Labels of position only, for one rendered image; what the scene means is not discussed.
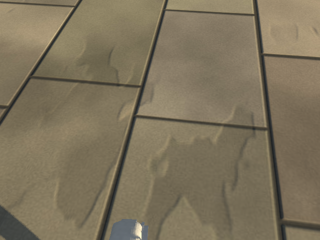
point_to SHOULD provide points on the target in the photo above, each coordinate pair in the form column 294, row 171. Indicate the robot left thigh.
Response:
column 129, row 229

